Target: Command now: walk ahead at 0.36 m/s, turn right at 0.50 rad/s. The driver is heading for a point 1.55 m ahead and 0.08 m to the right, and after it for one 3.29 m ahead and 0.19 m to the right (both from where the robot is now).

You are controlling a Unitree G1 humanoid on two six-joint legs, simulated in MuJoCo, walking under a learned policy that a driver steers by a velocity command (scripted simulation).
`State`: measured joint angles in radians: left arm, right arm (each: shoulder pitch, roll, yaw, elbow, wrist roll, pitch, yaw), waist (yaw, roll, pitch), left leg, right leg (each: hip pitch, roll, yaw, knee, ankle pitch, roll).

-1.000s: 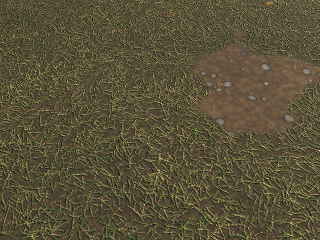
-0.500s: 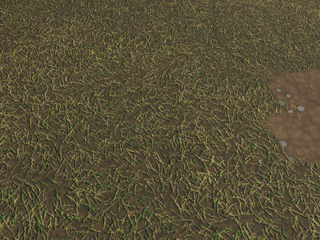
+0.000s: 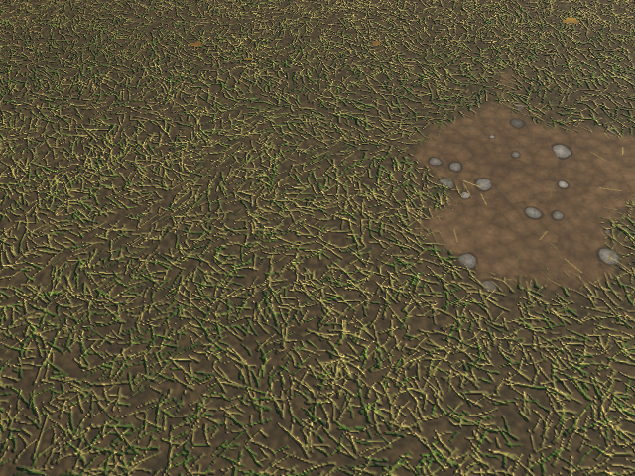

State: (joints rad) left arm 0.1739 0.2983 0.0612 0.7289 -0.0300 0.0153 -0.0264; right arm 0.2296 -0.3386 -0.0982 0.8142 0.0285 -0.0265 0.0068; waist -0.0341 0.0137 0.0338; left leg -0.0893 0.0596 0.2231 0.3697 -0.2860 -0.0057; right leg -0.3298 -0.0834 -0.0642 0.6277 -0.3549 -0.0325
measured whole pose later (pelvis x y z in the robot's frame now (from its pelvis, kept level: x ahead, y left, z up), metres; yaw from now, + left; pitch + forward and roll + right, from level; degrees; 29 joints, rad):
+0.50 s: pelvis +0.25 -0.04 -0.02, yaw -17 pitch +2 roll +1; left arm 0.45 0.32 0.08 0.77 -0.01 -0.03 0.03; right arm -0.02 -0.28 -0.05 0.68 0.00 -0.12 0.05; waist 0.07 0.01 0.03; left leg -0.50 -0.04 0.00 0.48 -0.01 0.04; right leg 0.07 0.02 0.18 0.46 -0.52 -0.04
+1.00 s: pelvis +0.51 -0.15 -0.01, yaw -8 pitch +2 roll +0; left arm 0.07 0.27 0.03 0.61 0.01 -0.11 -0.01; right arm 0.40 -0.30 -0.06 0.81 0.03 -0.05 0.00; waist -0.08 0.02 0.01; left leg -0.23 -0.04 -0.15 0.84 -0.49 0.02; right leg -0.42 0.00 0.02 0.56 -0.16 -0.01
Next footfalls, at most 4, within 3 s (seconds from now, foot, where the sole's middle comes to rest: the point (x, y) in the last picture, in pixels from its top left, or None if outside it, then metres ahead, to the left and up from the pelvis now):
0.02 right None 0.05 -0.12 -0.78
0.50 left None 0.45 0.02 -0.78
0.94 right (470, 407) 0.61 -0.28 -0.78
1.44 left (340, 305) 0.89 -0.02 -0.78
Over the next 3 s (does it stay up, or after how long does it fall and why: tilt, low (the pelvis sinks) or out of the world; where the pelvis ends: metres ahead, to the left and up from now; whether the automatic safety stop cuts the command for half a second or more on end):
stays up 1.58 -0.08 -0.03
